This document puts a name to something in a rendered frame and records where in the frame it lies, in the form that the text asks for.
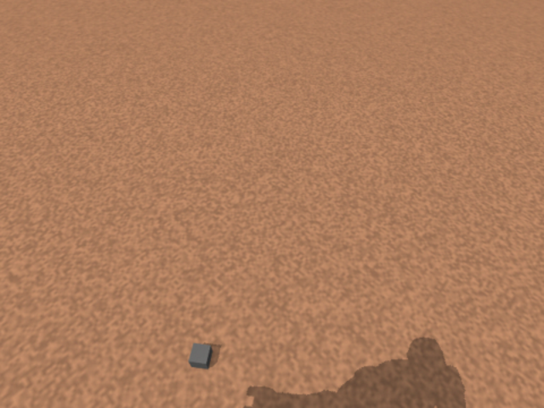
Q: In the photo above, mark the cube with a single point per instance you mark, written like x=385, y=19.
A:
x=200, y=356

